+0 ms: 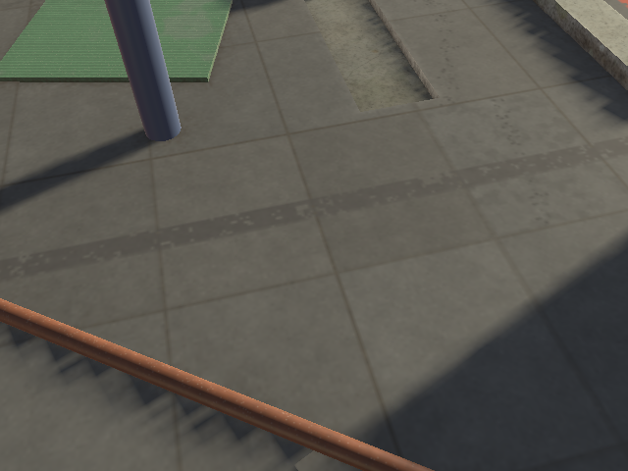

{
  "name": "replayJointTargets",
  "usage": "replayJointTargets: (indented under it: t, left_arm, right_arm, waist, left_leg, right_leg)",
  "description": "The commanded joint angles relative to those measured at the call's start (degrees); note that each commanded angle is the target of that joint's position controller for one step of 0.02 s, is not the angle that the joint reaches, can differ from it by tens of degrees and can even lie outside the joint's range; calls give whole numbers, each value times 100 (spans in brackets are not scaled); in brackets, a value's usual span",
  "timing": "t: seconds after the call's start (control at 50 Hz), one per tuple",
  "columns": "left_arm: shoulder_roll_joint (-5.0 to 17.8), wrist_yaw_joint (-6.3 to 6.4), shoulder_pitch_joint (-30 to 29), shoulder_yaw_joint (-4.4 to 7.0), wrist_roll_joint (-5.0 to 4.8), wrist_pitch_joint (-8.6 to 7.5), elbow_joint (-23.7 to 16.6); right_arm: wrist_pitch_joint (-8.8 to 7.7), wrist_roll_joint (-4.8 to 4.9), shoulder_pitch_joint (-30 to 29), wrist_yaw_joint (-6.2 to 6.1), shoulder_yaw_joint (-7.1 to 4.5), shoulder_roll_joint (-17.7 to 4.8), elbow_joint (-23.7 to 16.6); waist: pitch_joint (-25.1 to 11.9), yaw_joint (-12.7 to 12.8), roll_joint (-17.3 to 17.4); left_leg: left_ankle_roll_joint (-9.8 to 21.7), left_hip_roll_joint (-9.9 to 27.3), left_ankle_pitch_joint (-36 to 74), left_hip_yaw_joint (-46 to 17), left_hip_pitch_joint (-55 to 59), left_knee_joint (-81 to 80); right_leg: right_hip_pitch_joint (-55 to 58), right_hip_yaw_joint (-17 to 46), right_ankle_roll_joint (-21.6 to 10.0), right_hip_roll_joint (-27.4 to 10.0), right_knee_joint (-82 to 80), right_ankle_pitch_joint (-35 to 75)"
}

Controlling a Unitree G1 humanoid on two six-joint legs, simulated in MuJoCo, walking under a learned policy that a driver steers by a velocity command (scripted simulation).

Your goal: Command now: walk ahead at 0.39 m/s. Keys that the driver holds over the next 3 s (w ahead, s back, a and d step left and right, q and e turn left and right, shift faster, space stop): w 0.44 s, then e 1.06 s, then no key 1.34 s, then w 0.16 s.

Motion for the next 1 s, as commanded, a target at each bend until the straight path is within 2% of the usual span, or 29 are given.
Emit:
replayJointTargets:
  t: [0.02, 0.04, 0.08, 0.12, 0.18, 0.22, 0.28, 0.32, 0.36, 0.38, 0.4, 0.42, 0.44, 0.46, 0.48, 0.5, 0.54, 0.6, 0.64, 0.7, 0.72, 0.78, 0.82, 0.9, 0.92, 0.94, 0.96, 0.98, 1.0]
  left_arm:
    - [1085, -21, 1298, 333, 53, -23, -23]
    - [787, -17, 1215, 222, 80, -6, -31]
    - [687, 9, 1204, 155, 25, 39, 40]
    - [579, 59, 1148, 86, 32, 109, 98]
    - [716, 173, 813, 86, 20, 137, 45]
    - [951, 197, 922, 137, 15, 88, 134]
    - [1017, 185, 923, 169, -55, 37, 289]
    - [1094, 193, 879, 206, -27, 85, 353]
    - [1050, 208, 724, 178, 45, 160, 309]
    - [812, 217, 773, 88, 213, 143, 158]
    - [111, 138, 1690, -87, 54, 65, 260]
    - [776, 96, 1131, 49, -64, -19, 284]
    - [999, 73, 444, 123, -169, -57, 82]
    - [941, 118, 143, 109, -142, -64, 43]
    - [894, 153, 98, 142, -60, -22, 70]
    - [798, 171, 349, 148, -50, 66, 150]
    - [600, 234, 611, 137, -53, 236, 256]
    - [601, 319, 321, 151, 37, 386, 78]
    - [661, 288, -9, 166, 62, 398, -82]
    - [489, 169, -713, 79, 24, 392, -361]
    - [510, 119, -770, 83, 54, 400, -431]
    - [791, 46, -938, 191, 56, 506, -679]
    - [776, 12, -1099, 224, 16, 549, -771]
    - [849, -60, -428, 385, -49, 574, -559]
    - [993, -27, -136, 485, -49, 596, -488]
    - [1254, 18, 226, 612, -21, 639, -444]
    - [1572, 82, 226, 658, 77, 636, -591]
    - [1328, 110, -170, 506, 148, 531, -810]
    - [1182, 116, -618, 422, 98, 470, -999]
  right_arm:
    - [-285, -26, -1293, 11, -162, -805, -935]
    - [-262, 52, -1205, 37, -164, -763, -902]
    - [-236, 65, -1412, 91, -77, -459, -975]
    - [-247, -1, -1598, 173, -35, -302, -1065]
    - [-272, -77, -2055, 274, 90, -15, -1236]
    - [-259, -43, -2240, 263, 62, -134, -1320]
    - [-242, 6, -2241, 221, -58, -496, -1409]
    - [-222, -27, -1786, 161, -169, -694, -1319]
    - [-160, -33, -267, 59, -339, -983, -915]
    - [-131, -121, 800, -12, -420, -1399, -717]
    - [-158, -176, 948, 82, -391, -1445, -574]
    - [-157, -79, 623, 73, -297, -958, -603]
    - [-154, -47, 159, 48, -242, -781, -641]
    - [-167, -118, -251, 46, -212, -730, -696]
    - [-198, -217, -473, 62, -181, -613, -706]
    - [-243, -294, -576, 68, -156, -537, -674]
    - [-334, -296, -627, 97, -137, -437, -519]
    - [-339, -318, -639, 40, -183, -651, -341]
    - [-255, -282, -681, -55, -194, -749, -324]
    - [-26, -211, -518, -175, -234, -933, -245]
    - [15, -222, -483, -208, -263, -1045, -238]
    - [226, -99, -373, -207, -311, -1160, -220]
    - [346, -33, -240, -252, -345, -1224, -224]
    - [478, 7, -518, -344, -326, -1119, -325]
    - [444, -13, -577, -324, -295, -1031, -354]
    - [408, -99, -877, -237, -245, -923, -534]
    - [392, -248, -1006, -113, -146, -621, -716]
    - [346, -236, -1048, -12, -175, -626, -629]
    - [347, -111, -1005, 5, -182, -601, -619]
  waist:
    - [86, 581, -1412]
    - [259, 449, -855]
    - [475, 403, -464]
    - [455, 333, -683]
    - [554, 319, -648]
    - [568, 335, -832]
    - [605, 173, -923]
    - [164, -108, -1070]
    - [-761, -843, -984]
    - [-1642, -1073, 1]
    - [-2518, -505, 1568]
    - [-1721, -666, 875]
    - [-699, -575, 464]
    - [-195, -361, -104]
    - [-11, -174, -148]
    - [-71, 38, 32]
    - [-86, 187, 169]
    - [-15, 201, 251]
    - [-43, 145, 158]
    - [-24, -162, 121]
    - [-158, -200, 128]
    - [-119, -260, 108]
    - [-211, -360, 63]
    - [-810, 33, 7]
    - [-1039, 239, -95]
    - [-1227, 508, -584]
    - [-1596, 400, -1349]
    - [-1645, 277, -694]
    - [-1401, 51, -361]
  left_leg:
    - [32, -196, -1156, 95, -3392, 2257]
    - [128, 44, -1170, -48, -3817, 2722]
    - [190, 371, -500, 117, -4312, 2564]
    - [99, 415, 221, 370, -3891, 2091]
    - [-102, 160, 1638, 722, -2448, 444]
    - [-113, 1, 2235, 719, -1628, -329]
    - [97, -55, 2279, 532, -1309, -934]
    - [311, -234, 1887, 617, -738, -961]
    - [660, -170, 2052, 587, 1405, -1017]
    - [1031, 1104, 2182, -932, 3231, -830]
    - [1920, 2345, 659, -3822, 4398, -1783]
    - [1651, 2057, -446, -3936, 3626, -2379]
    - [1438, 1862, -589, -2977, 2575, -2559]
    - [1328, 1716, 345, -2334, 1586, -2728]
    - [1277, 1530, 1310, -1787, 945, -2822]
    - [1252, 1415, 2061, -1326, 542, -2938]
    - [1304, 1337, 3360, -569, 50, -3020]
    - [1347, 1379, 4219, 96, -40, -3042]
    - [1253, 1316, 4076, 401, 173, -2982]
    - [1141, 1211, 3654, 715, 526, -2925]
    - [1160, 1396, 3795, 664, 680, -2858]
    - [1083, 1572, 3744, 669, 1045, -2416]
    - [915, 1578, 3772, 745, 1404, -2133]
    - [363, 1047, 4771, 1358, 1185, -765]
    - [129, 842, 4320, 1381, 575, -146]
    - [-124, 557, 2059, 1241, -618, 851]
    - [-265, 143, -1100, 750, -1527, 2193]
    - [-234, 225, -1494, -163, -1575, 2746]
    - [-254, 261, -1279, -207, -1684, 2675]
  right_leg:
    - [2491, 3145, -1440, -2236, -1374, 3733]
    - [2563, 2771, -1432, -2249, -1292, 3876]
    - [2557, 2056, -1135, -2030, -1549, 3865]
    - [2084, 1507, -899, -1690, -1870, 3954]
    - [726, 728, -756, -1188, -2316, 3596]
    - [361, 669, -744, -1252, -2558, 3338]
    - [811, 680, -610, -1519, -2383, 3835]
    - [1298, 563, -456, -1571, -1597, 5656]
    - [615, 337, -221, -1264, 320, 6428]
    - [-743, 198, -78, -799, 2259, 3880]
    - [-2417, 583, 153, 142, 4080, -922]
    - [-2957, 797, 90, -212, 4564, -754]
    - [-3212, 493, 51, -502, 4431, -166]
    - [-2922, 346, 75, -750, 4199, 286]
    - [-2607, 298, 124, -888, 4047, 475]
    - [-2166, 352, 163, -1011, 3973, 569]
    - [-1781, 322, 303, -990, 3669, 495]
    - [-2047, 293, 520, -945, 3265, 977]
    - [-2216, 262, 554, -995, 2635, 1581]
    - [-2116, -63, 568, -944, 1399, 2042]
    - [-1976, -109, 543, -937, 1328, 2092]
    - [-2006, -446, 354, -715, 1165, 1065]
    - [-2000, -602, 240, -526, 788, 1170]
    - [-578, -819, -196, 114, -77, 2159]
    - [269, -554, -480, 115, -319, 2648]
    - [1289, 387, -941, -380, -537, 3122]
    - [1807, 2071, -1522, -1549, -931, 3501]
    - [1548, 2211, -1556, -1834, -876, 4204]
    - [1125, 1873, -1388, -1723, -827, 4125]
